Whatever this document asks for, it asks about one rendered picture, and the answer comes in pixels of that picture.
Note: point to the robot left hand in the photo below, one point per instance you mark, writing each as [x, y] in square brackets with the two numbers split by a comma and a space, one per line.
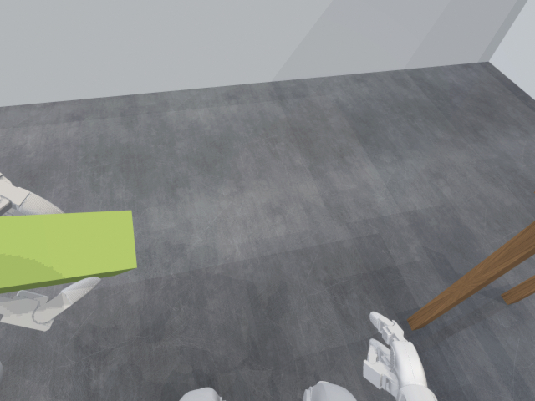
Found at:
[29, 309]

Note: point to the robot right thigh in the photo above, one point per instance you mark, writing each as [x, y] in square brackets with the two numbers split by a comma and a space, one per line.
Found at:
[327, 392]

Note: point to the table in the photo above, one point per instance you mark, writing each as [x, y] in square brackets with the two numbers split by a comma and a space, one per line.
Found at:
[501, 261]

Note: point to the robot right hand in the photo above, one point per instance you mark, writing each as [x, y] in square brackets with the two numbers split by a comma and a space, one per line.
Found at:
[395, 368]

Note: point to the robot right forearm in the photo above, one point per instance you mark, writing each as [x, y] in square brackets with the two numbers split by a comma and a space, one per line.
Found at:
[415, 392]

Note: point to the sponge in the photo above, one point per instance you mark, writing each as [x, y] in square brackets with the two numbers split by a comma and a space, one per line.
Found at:
[52, 249]

